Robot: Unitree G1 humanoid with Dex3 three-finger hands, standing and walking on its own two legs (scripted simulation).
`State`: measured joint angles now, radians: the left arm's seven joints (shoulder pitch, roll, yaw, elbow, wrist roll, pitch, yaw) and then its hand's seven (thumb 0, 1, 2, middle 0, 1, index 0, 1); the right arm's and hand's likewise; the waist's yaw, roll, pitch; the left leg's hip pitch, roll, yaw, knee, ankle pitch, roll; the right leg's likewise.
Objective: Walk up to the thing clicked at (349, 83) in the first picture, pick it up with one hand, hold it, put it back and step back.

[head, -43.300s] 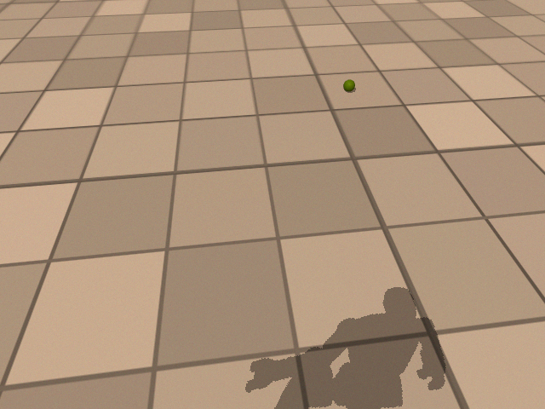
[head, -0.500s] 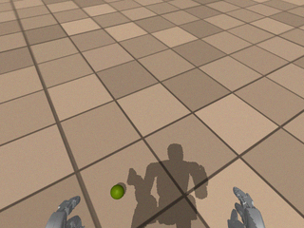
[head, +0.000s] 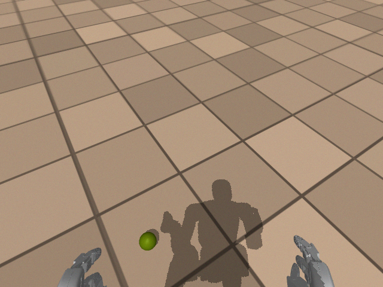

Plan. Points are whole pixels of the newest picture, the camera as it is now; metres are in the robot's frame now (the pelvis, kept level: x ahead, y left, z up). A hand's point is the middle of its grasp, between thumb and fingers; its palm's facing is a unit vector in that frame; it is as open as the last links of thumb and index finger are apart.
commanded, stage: home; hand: left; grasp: from above
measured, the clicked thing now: (147, 241) +0.48 +0.21 -0.67
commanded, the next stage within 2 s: stand in 0.22 s
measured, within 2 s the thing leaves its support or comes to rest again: neither
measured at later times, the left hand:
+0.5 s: hand out of the picture +0.14 +0.22 -0.09, palm faces +0.01 -0.94 -0.33, open 7.4 cm
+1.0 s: hand out of the picture +0.03 +0.24 -0.11, palm faces +0.04 -0.95 -0.31, open 7.4 cm
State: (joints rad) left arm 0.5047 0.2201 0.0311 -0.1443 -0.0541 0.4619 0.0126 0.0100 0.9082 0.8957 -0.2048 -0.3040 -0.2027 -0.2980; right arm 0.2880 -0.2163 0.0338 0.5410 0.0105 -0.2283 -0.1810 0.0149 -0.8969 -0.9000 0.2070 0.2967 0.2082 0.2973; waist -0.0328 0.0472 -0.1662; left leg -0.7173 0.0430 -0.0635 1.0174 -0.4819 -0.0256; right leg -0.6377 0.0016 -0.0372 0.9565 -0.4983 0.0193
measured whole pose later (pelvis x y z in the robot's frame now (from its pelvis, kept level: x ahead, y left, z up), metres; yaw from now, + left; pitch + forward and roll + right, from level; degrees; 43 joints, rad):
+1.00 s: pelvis -0.01 +0.01 +0.06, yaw +0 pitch -4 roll -1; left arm 0.21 0.28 0.03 1.05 0.03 0.01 0.03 0.01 0.91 0.90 -0.21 -0.30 -0.20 -0.30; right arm 0.16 -0.28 -0.03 1.06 -0.03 0.00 -0.02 0.01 -0.90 -0.90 0.21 0.30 0.21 0.30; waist 0.03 0.01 0.06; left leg -0.20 0.01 -0.02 0.50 -0.24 0.00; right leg -0.14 -0.04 -0.01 0.46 -0.26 0.04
